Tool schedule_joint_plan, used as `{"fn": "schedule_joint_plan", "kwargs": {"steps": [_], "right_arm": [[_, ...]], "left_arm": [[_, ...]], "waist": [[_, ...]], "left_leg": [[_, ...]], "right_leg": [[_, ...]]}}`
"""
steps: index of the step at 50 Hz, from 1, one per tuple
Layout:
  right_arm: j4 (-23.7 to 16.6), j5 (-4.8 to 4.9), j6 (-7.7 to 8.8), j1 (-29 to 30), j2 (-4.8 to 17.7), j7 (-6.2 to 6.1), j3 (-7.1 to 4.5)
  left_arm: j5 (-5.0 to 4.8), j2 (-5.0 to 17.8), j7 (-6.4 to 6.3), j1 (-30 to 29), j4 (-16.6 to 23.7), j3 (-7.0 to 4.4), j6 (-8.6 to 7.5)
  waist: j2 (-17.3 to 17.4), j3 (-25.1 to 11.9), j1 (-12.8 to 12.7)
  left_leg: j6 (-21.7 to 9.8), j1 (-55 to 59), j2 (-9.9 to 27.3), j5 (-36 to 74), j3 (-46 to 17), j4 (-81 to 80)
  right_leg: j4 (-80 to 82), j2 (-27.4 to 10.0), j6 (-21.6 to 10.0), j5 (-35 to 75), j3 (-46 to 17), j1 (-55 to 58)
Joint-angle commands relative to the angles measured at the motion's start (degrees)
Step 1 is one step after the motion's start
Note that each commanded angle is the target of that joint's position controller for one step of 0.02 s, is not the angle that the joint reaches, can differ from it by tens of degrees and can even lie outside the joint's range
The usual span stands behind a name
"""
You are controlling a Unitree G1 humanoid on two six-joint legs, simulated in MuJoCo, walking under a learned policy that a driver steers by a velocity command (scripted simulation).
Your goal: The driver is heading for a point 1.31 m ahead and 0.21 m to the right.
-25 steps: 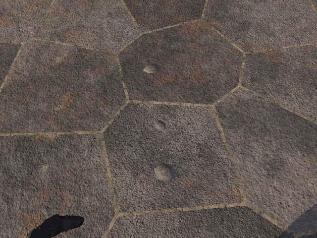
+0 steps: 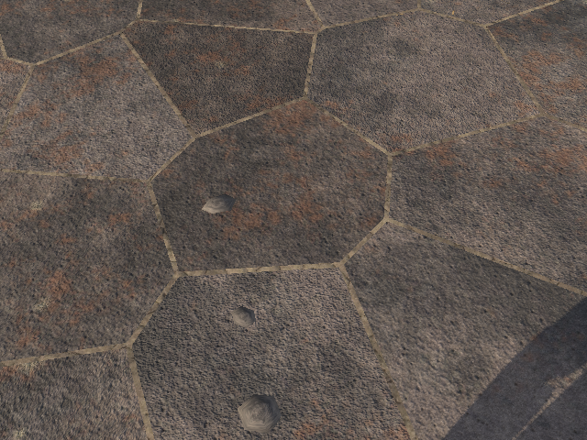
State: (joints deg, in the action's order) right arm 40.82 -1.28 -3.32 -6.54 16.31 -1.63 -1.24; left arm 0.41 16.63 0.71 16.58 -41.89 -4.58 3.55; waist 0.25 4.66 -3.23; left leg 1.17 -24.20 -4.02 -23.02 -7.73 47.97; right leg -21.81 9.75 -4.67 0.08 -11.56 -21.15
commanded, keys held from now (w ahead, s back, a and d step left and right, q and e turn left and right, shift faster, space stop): e+shift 0.46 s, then shift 0.08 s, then q+shift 0.46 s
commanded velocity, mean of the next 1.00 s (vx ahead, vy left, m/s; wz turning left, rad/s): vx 0.01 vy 0.00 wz -0.36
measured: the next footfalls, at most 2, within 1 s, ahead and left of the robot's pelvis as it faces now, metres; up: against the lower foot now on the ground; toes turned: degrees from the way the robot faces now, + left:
left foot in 0.14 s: +0.08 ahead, +0.12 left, +0.00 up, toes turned -17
right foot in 0.56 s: -0.02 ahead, -0.11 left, +0.00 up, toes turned -32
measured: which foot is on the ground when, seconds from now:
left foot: up 0.00-0.12, down 0.14-0.56, up 0.58-0.96, down 0.98-1.00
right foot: down 0.00-0.16, up 0.18-0.54, down 0.56-0.98, up 1.00-1.00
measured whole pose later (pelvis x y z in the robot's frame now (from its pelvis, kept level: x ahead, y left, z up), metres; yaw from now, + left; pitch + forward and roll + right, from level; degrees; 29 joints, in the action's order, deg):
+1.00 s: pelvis +0.02 +0.00 -0.02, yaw -18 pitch +0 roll -1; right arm 40.4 -0.6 -2.8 -16.2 15.9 1.9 -3.5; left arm 1.3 16.0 -1.2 7.3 -41.7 -2.5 2.7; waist -2.3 4.2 2.0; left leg -3.1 -16.9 -0.4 -19.0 4.2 37.5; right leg -40.0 -4.1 0.3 -24.9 12.2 -13.8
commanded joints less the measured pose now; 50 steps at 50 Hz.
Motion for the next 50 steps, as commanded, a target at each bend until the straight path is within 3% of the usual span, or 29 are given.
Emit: {"fn": "schedule_joint_plan", "kwargs": {"steps": [1,4,6,7,8,9,10,11,12,14,18,22,25,26,27,28,29,30,31,32,34,36,38,41,45,47,48,49,50], "right_arm": [[-2.31,0.44,1.25,-2.89,5.46,-0.58,-1.5],[-1.29,0.81,2.36,-5.48,5.51,-1.14,-1.44],[0.1,0.65,3.09,-11.47,6.7,-2.11,-1.79],[0.62,0.45,3.54,-14.54,9.11,-2.89,-2.5],[-1.24,0.72,3.6,-11.15,14.68,-3.52,-3.86],[-4.03,-0.72,3.36,0.01,15.72,-3.13,-3.78],[-5.1,-0.7,3.1,2.74,9.84,-2.84,-2.46],[-5.23,-0.55,3.11,3.67,6.98,-2.59,-1.56],[-5.68,-0.6,3.23,4.78,6.0,-2.29,-1.13],[-6.57,-0.92,3.2,3.26,5.96,-1.9,-0.95],[-3.84,-0.64,3.21,-8.04,9.55,-1.14,-2.67],[-3.92,-0.7,3.08,-7.54,11.18,0.47,-3.89],[-3.34,0.15,3.35,-8.48,11.35,1.27,-4.31],[-3.18,0.82,3.3,-7.91,11.28,1.31,-4.36],[-2.6,1.34,3.21,-8.45,10.96,1.41,-4.42],[-3.5,1.14,2.91,-10.81,8.05,1.46,-3.56],[-6.8,0.09,2.21,-10.39,1.84,1.4,-1.52],[-5.5,0.08,1.18,-6.05,4.87,0.85,-1.94],[-4.73,1.35,0.76,-5.64,3.67,1.19,-1.59],[-2.81,1.83,0.82,-7.13,3.48,1.55,-1.43],[0.44,0.7,0.49,-11.2,5.71,2.18,-2.24],[1.03,0.93,0.48,-12.54,7.04,2.69,-3.01],[0.54,1.05,0.24,-11.95,5.8,2.91,-2.92],[-1.31,0.65,-0.31,-9.21,4.39,3.26,-2.75],[-3.2,1.04,-0.19,-9.11,3.69,3.84,-2.96],[-3.65,1.23,0.16,-10.32,3.32,3.97,-3.15],[-3.52,1.01,0.69,-11.88,3.16,3.82,-3.25],[-2.96,0.19,1.61,-14.38,6.08,3.19,-4.12],[-3.93,0.14,2.53,-15.88,16.1,2.56,-6.53]], "left_arm": [[0.12,10.5,-0.29,-0.38,3.71,-3.49,-0.1],[0.24,10.32,0.01,-3.24,4.2,-3.87,0.15],[0.13,9.68,0.41,-7.11,5.28,-3.8,-0.18],[-0.4,8.4,0.45,-7.62,5.7,-3.46,-0.61],[-1.48,5.08,0.15,-4.07,5.79,-2.78,-0.74],[0.09,7.86,-0.19,-3.15,5.02,-3.7,-1.0],[1.49,12.37,-0.15,-3.54,3.53,-4.62,-0.94],[1.72,10.87,0.41,-1.74,3.48,-4.32,-0.53],[2.0,9.55,0.92,0.14,3.15,-3.74,0.15],[1.09,8.21,2.18,-0.12,3.42,-2.6,1.19],[0.41,6.62,3.55,-9.05,7.44,-1.14,1.16],[-0.51,5.41,3.78,-10.54,9.12,-0.44,1.36],[-0.39,5.56,2.98,-10.43,9.6,-0.53,1.4],[0.13,5.33,2.57,-8.23,8.93,-0.58,1.09],[0.99,5.93,1.79,-4.66,7.63,-0.72,0.35],[1.99,11.35,0.97,-1.21,7.12,-1.83,-0.67],[0.5,17.8,0.47,-1.1,8.15,-2.81,-1.2],[-0.47,11.67,-0.12,2.04,7.18,-1.67,-1.51],[0.13,5.88,-0.66,-2.8,6.65,0.88,-1.69],[0.58,1.93,-1.27,-8.83,6.61,2.51,-1.61],[1.15,2.39,-2.37,-12.01,6.04,2.94,-1.87],[0.94,6.07,-2.52,-10.08,5.17,1.7,-1.47],[0.61,6.52,-2.56,-9.1,4.72,1.32,-1.07],[1.11,5.68,-2.67,-9.01,4.27,1.29,-0.99],[1.3,6.49,-2.42,-9.35,3.66,0.57,-1.49],[1.02,7.1,-2.22,-10.19,3.52,0.15,-1.67],[0.7,7.27,-2.13,-10.5,3.27,-0.08,-1.7],[0.65,6.59,-1.91,-8.92,2.84,-0.17,-1.78],[0.85,2.39,-1.61,-10.12,6.55,0.98,-1.36]], "waist": [[-8.85,-8.16,1.26],[-10.27,-7.8,2.33],[-12.52,-7.26,5.37],[-10.13,-7.77,6.77],[4.62,-10.63,4.16],[13.06,-5.52,1.83],[4.32,-4.82,0.76],[3.85,-5.76,-1.12],[3.91,-5.87,-2.12],[6.11,-4.68,-0.31],[8.01,-4.62,6.4],[11.32,-6.43,6.32],[13.02,-7.43,6.04],[11.88,-7.94,4.22],[7.55,-9.08,1.67],[-4.78,-11.82,1.01],[-17.39,-12.84,1.94],[-9.03,-16.29,-3.06],[-8.81,-12.38,0.14],[-8.23,-8.34,2.98],[-11.04,-5.96,4.46],[-8.97,-6.16,3.76],[-7.43,-5.5,3.04],[-7.88,-3.04,2.1],[-7.83,-4.07,2.56],[-7.06,-5.19,3.72],[-5.24,-5.77,5.27],[2.57,-6.47,6.55],[18.58,-5.48,5.83]], "left_leg": [[-0.84,0.79,-2.34,0.88,1.54,-4.65],[-2.72,8.02,-4.16,0.7,1.77,-12.98],[-4.47,18.46,-4.62,2.37,2.83,-24.78],[-5.69,25.41,-0.54,3.47,0.78,-33.83],[-9.42,26.25,14.82,-8.76,-15.78,-40.2],[-14.59,16.72,26.07,-5.51,-25.76,-42.54],[-14.92,10.52,23.91,3.58,-17.22,-40.56],[-13.54,7.54,20.69,11.22,-10.78,-37.34],[-12.02,7.84,17.51,16.49,-5.02,-35.15],[-11.5,10.54,14.81,22.05,1.67,-32.6],[-12.83,24.21,18.27,37.53,3.83,-28.33],[-10.55,21.7,19.21,42.34,10.46,-24.42],[-8.83,20.24,19.81,43.05,11.86,-19.59],[-7.45,18.59,19.33,41.61,12.92,-15.92],[-4.65,14.26,18.19,36.12,15.16,-9.74],[-1.06,0.42,14.55,16.09,17.38,2.71],[1.47,-10.93,6.34,-14.83,16.83,9.22],[1.27,-6.27,9.09,-13.38,9.27,13.73],[0.8,-4.07,9.35,-10.02,7.73,12.18],[0.68,-1.04,9.92,-6.04,6.94,7.13],[0.7,4.12,6.67,-1.02,8.35,3.63],[0.29,2.45,4.8,-1.33,9.21,5.32],[-0.03,0.56,5.35,-1.85,9.58,5.6],[-0.4,-0.62,6.36,-2.13,10.75,3.01],[-1.79,2.2,6.22,-3.09,12.38,-2.75],[-3.08,5.68,5.35,-0.5,13.57,-8.69],[-3.99,9.9,4.68,5.24,13.11,-15.15],[-6.01,15.33,7.15,14.15,4.25,-23.83],[-13.54,21.88,22.9,39.76,-21.95,-27.77]], "right_leg": [[11.69,-12.51,-1.05,-29.3,-22.08,8.03],[12.41,-10.78,0.57,-29.61,-23.15,4.37],[13.54,-7.61,4.73,-29.54,-21.79,-1.6],[10.52,-3.87,8.41,-31.57,-18.15,-5.64],[-6.77,1.3,9.51,-35.35,-9.85,-8.66],[-26.01,3.19,9.74,-31.15,3.05,-14.92],[-36.71,-2.36,9.82,-26.08,4.63,-11.74],[-42.46,-2.76,8.8,-23.72,5.41,-8.41],[-47.96,-3.46,8.09,-21.51,5.92,-8.37],[-50.04,-5.25,7.96,-19.7,8.72,-11.79],[-36.78,-8.95,9.25,-22.54,11.74,-16.13],[-24.88,-8.95,7.38,-25.01,16.18,-5.38],[-15.82,-6.91,5.65,-24.52,17.82,0.72],[-9.3,-6.11,4.68,-20.77,17.66,4.74],[0.31,-6.24,3.59,-11.32,15.41,12.07],[4.62,-18.28,1.05,-1.0,-0.85,24.95],[1.08,-34.48,-8.5,31.57,-15.67,25.79],[-0.96,-33.29,-12.51,33.81,-8.42,24.12],[0.43,-29.24,-10.81,28.47,-2.31,19.79],[2.53,-25.01,-7.23,20.76,3.19,15.35],[2.56,-21.01,-4.56,23.62,10.11,12.69],[1.09,-22.34,-5.13,23.69,11.39,15.12],[1.05,-24.32,-5.89,17.61,11.29,15.81],[1.83,-26.28,-6.58,8.36,11.28,14.32],[-0.88,-28.42,-6.2,9.46,12.16,14.73],[-4.56,-28.51,-4.3,8.85,13.85,14.46],[-8.93,-27.4,-1.82,5.64,16.27,12.17],[-19.47,-23.32,2.31,-4.26,19.88,7.03],[-34.66,-11.17,7.62,-33.05,23.15,-10.65]]}}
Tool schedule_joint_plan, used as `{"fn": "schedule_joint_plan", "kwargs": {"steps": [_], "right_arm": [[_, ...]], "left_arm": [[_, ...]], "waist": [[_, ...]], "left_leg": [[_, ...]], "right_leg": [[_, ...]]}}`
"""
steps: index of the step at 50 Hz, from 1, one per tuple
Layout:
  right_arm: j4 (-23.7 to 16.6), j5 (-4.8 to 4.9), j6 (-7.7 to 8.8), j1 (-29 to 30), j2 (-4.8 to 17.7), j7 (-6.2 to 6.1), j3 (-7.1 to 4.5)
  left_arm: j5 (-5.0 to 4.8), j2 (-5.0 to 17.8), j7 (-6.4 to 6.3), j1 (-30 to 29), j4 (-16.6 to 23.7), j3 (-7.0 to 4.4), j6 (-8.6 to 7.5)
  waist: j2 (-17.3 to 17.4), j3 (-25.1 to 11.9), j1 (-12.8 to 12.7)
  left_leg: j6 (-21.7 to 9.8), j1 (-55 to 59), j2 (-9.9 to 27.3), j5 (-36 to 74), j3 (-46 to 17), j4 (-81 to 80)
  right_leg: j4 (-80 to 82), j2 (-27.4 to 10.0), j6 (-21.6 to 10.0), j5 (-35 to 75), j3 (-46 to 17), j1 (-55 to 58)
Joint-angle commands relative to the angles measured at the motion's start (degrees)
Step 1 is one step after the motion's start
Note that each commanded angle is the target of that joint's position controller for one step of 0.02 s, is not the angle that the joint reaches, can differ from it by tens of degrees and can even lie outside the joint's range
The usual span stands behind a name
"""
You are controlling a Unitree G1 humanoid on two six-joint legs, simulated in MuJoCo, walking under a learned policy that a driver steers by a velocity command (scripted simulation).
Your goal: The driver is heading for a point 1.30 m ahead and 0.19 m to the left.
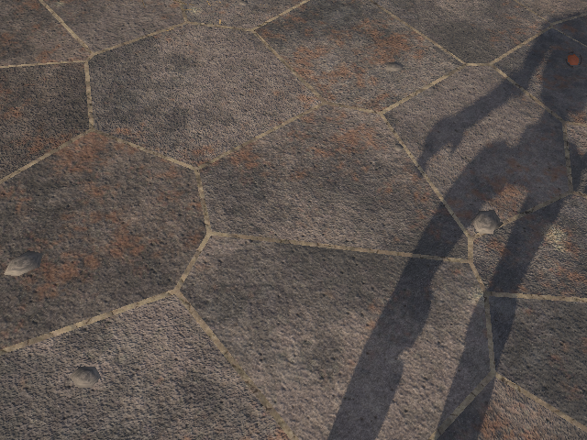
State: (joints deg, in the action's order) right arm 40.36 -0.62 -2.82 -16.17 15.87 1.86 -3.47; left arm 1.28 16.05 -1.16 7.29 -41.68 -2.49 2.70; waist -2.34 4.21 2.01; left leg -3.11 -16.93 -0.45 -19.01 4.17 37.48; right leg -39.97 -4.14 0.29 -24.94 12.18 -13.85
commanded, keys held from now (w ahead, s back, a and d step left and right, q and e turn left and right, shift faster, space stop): q+shift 0.42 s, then shift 0.02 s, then w+shift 0.16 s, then w+e+shift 0.40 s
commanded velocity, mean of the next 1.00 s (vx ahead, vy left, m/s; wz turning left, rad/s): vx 0.35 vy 0.00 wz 0.36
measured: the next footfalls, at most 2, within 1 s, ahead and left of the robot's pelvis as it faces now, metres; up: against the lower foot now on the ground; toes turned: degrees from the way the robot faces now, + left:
right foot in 0.52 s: +0.14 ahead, -0.07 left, +0.00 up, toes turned +38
left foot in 0.90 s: +0.16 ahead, +0.21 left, +0.00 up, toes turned +21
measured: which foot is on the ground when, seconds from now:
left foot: down 0.00-0.50, up 0.52-0.88, down 0.90-1.00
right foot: up 0.00-0.50, down 0.52-0.92, up 0.94-1.00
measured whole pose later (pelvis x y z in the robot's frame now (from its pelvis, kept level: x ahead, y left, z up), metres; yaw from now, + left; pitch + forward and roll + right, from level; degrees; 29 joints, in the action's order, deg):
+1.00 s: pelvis +0.19 +0.09 +0.02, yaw +21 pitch +4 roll +1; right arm 37.0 -3.1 4.2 -7.4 15.2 -0.9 -0.3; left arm -0.1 16.6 1.3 24.7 -48.1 -3.7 -1.8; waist -0.7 -1.5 -3.8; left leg -0.8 -15.8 -0.9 -15.3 0.8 26.9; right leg -56.1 2.6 -4.8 -21.3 -5.2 -20.9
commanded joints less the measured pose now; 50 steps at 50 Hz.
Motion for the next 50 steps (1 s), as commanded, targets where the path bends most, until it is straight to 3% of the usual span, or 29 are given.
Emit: {"fn": "schedule_joint_plan", "kwargs": {"steps": [1,2,3,5,6,8,13,17,22,23,24,25,26,27,28,29,31,34,37,40,42,44,45,46,47,48,49,50], "right_arm": [[-2.46,0.23,1.83,-12.03,17.43,-0.77,-5.15],[-2.59,0.55,1.45,-10.05,15.35,-1.09,-4.77],[-3.38,0.69,0.76,-5.41,12.86,-1.58,-4.14],[-5.37,1.24,0.0,1.58,9.56,-2.19,-3.11],[-5.64,1.17,-0.01,1.68,9.43,-2.03,-3.0],[-5.18,1.06,0.26,-0.05,10.78,-1.69,-3.5],[-5.38,0.23,-0.14,-1.4,12.71,-1.73,-4.25],[-5.91,-0.29,-0.18,-0.84,13.83,-1.52,-4.66],[-6.39,-0.55,-0.1,2.25,13.93,-1.12,-4.77],[-6.44,-0.58,-0.08,2.61,13.43,-0.99,-4.68],[-6.82,-0.79,-0.1,4.39,12.54,-0.81,-4.35],[-6.81,-0.92,0.07,5.72,11.14,-0.72,-3.75],[-6.59,-0.92,0.63,4.46,7.58,-0.87,-2.63],[-8.11,-0.5,1.27,4.61,4.2,-1.09,-1.35],[-8.17,-1.41,1.91,6.38,8.07,-1.46,-1.69],[-7.04,-1.46,2.35,6.37,9.63,-1.17,-1.98],[-4.71,-2.12,3.17,4.58,8.98,0.51,-1.52],[-5.46,-3.27,3.71,7.63,7.54,1.46,-0.47],[-7.6,-2.42,4.4,14.82,5.96,1.18,0.96],[-8.85,-1.3,5.22,18.43,4.71,1.01,1.88],[-8.94,-0.54,5.8,17.75,4.4,0.36,2.07],[-6.78,-0.24,6.84,10.76,5.26,-1.29,1.62],[-4.73,-0.77,7.38,3.29,8.24,-2.56,0.48],[-3.63,-1.96,7.71,-6.93,13.83,-3.66,-1.2],[-2.75,-2.97,6.87,-9.21,19.57,-4.19,-2.81],[-3.2,-3.13,6.83,-5.18,14.63,-4.02,-2.08],[-4.02,-2.77,7.19,-2.35,9.76,-3.56,-0.6],[-3.65,-2.54,7.45,-1.49,7.19,-3.15,0.14]], "left_arm": [[0.3,3.33,-0.23,-5.43,7.78,-0.69,0.26],[0.06,3.76,-0.22,-4.49,7.17,-0.63,0.24],[-0.29,4.55,-0.1,-4.09,6.35,-0.81,-0.3],[0.5,6.48,0.01,-2.82,5.4,-1.35,-0.91],[0.8,6.49,0.24,-1.53,4.75,-1.35,-0.68],[0.47,5.68,0.54,-0.56,4.61,-1.05,-0.25],[0.33,6.24,0.08,-2.69,5.84,-0.8,0.07],[0.03,7.1,-0.17,-3.92,6.48,-0.7,-0.74],[-0.88,8.11,-0.54,-1.85,6.44,-0.52,-2.01],[-0.85,8.24,-0.5,0.59,5.81,-0.46,-2.32],[-0.97,7.76,-0.52,2.81,5.1,-0.44,-2.49],[-0.85,7.3,-0.86,5.73,4.17,-0.55,-2.72],[-0.18,10.83,-1.52,9.27,3.65,-1.51,-3.04],[0.98,16.84,-1.44,10.42,4.32,-2.44,-3.33],[1.92,16.56,-0.63,6.96,3.39,-2.9,-3.42],[1.36,12.66,0.12,5.09,3.33,-2.07,-3.69],[0.57,9.5,1.07,5.66,2.31,-1.21,-4.77],[-0.94,9.02,1.92,10.87,-0.52,-1.16,-6.04],[-0.98,10.06,2.07,15.52,-1.87,-2.11,-6.15],[-0.71,11.59,1.86,17.1,-2.64,-3.16,-5.75],[-0.63,11.55,2.1,16.04,-2.64,-3.54,-5.3],[-1.01,10.63,2.15,14.36,-2.46,-3.62,-5.3],[-1.41,9.47,2.27,12.7,-1.88,-3.49,-6.08],[-2.2,5.51,2.5,10.69,-0.14,-2.44,-7.23],[-3.77,1.97,2.19,10.51,2.99,-1.16,-7.58],[-2.06,5.53,1.75,8.64,2.28,-1.53,-6.44],[-0.78,6.0,2.39,7.16,1.7,-1.9,-5.95],[-0.3,5.66,3.27,7.9,0.9,-1.99,-5.53]], "waist": [[16.37,-8.53,4.34],[11.2,-7.2,2.75],[7.65,-4.16,0.99],[7.55,-4.06,-1.48],[6.84,-5.8,-1.61],[4.97,-7.38,-1.28],[8.1,-6.03,0.54],[8.76,-6.08,0.91],[10.47,-7.16,-0.31],[9.98,-9.67,-1.02],[9.43,-9.59,-2.74],[6.98,-7.97,-5.43],[-2.72,-7.3,-6.85],[-10.13,-7.74,-6.53],[-5.83,-2.82,-4.27],[-3.35,-0.64,-2.81],[-3.79,-1.67,-2.57],[-4.91,-1.59,-3.39],[-6.51,0.09,-6.15],[-7.49,0.02,-6.78],[-7.3,-0.3,-5.64],[-3.87,-2.44,-1.6],[-0.97,-6.09,2.32],[8.18,-12.9,7.99],[19.9,-17.34,7.44],[11.58,-12.48,5.14],[7.5,-8.46,3.68],[6.56,-6.76,2.28]], "left_leg": [[-16.72,16.36,21.73,41.39,-38.93,-18.34],[-17.15,16.34,19.77,34.43,-34.4,-17.95],[-15.17,13.82,16.31,27.48,-29.88,-18.48],[-11.12,12.17,10.28,26.88,-24.65,-18.5],[-10.58,12.44,9.25,29.81,-23.63,-17.84],[-9.97,13.37,8.27,30.66,-23.82,-16.97],[-9.82,11.68,6.71,18.77,-29.99,-17.19],[-9.55,10.13,5.96,18.39,-35.4,-15.9],[-7.44,7.89,4.45,26.53,-39.44,-13.16],[-6.91,5.73,3.35,15.35,-39.58,-13.68],[-5.84,-0.03,1.53,-0.54,-39.26,-14.44],[-4.13,-9.21,-1.16,-16.84,-37.42,-12.95],[-1.5,-18.31,-6.54,-25.62,-29.45,-0.41],[0.3,-24.41,-14.07,-18.66,-18.33,15.44],[0.71,-26.81,-9.06,-9.07,-18.17,21.72],[1.09,-25.54,-6.49,-3.89,-17.91,23.19],[2.56,-21.74,-5.55,2.48,-15.41,24.35],[3.63,-21.33,-1.44,6.64,-8.46,20.93],[6.05,-20.2,-0.29,5.56,-5.48,9.37],[6.49,-13.25,-2.17,1.38,-4.3,-2.02],[5.6,-4.39,-3.32,1.26,-3.74,-8.33],[3.7,12.99,-2.53,8.22,-4.62,-15.82],[2.44,27.11,0.99,6.68,-7.32,-14.71],[0.27,39.48,13.78,-9.11,-19.74,-18.27],[-3.98,42.14,26.31,-28.13,-41.53,-25.21],[-4.91,34.32,26.57,-28.52,-41.6,-23.89],[-4.03,29.33,23.04,-22.29,-34.35,-23.75],[-3.05,25.95,20.07,-15.32,-27.23,-25.07]], "right_leg": [[-25.55,6.6,2.3,-16.46,-11.8,-22.12],[-28.96,4.77,1.96,-12.06,-14.85,-24.14],[-28.09,3.16,1.55,-5.63,-15.56,-24.55],[-24.01,2.42,1.98,2.04,-15.33,-22.31],[-23.96,3.2,2.49,3.34,-14.98,-20.89],[-21.15,3.82,3.27,4.23,-15.19,-20.37],[-12.88,5.17,3.88,4.93,-16.66,-21.28],[-8.32,6.71,2.82,4.92,-18.24,-19.27],[-0.07,8.56,0.79,4.48,-18.87,-10.79],[3.05,8.5,0.38,4.01,-18.52,-5.19],[8.05,8.42,-0.01,4.66,-17.78,2.44],[14.85,7.3,-0.77,6.21,-17.78,12.34],[21.8,-1.97,-2.6,-6.84,-28.18,19.15],[31.57,-15.77,-6.82,-25.91,-50.88,18.73],[33.77,-16.28,-9.28,-28.69,-57.15,10.38],[32.33,-14.11,-8.96,-26.02,-51.92,6.73],[31.15,-7.27,-7.4,-13.99,-39.97,5.37],[32.22,-4.07,-9.56,-9.17,-36.94,5.14],[33.01,-3.3,-11.58,-4.61,-37.84,5.07],[31.41,-2.68,-12.28,-1.94,-37.71,2.92],[29.68,-2.37,-12.34,-0.4,-37.88,-1.63],[24.96,-0.58,-10.72,2.92,-36.93,-9.73],[17.43,2.0,-9.07,4.41,-34.23,-17.89],[-0.12,6.92,-7.0,1.23,-26.79,-25.2],[-15.74,10.15,-5.85,-3.95,-18.68,-36.05],[-25.13,4.15,-6.14,0.84,-17.78,-38.26],[-27.51,2.71,-6.01,4.97,-17.42,-38.22],[-27.92,1.24,-5.41,7.38,-16.95,-36.8]]}}
Velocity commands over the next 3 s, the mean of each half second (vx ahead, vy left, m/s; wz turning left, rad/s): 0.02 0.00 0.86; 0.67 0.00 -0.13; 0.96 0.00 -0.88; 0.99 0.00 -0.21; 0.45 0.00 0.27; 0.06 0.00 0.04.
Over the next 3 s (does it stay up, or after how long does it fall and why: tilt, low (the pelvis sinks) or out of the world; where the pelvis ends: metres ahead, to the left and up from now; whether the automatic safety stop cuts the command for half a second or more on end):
stays up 1.43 0.04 0.02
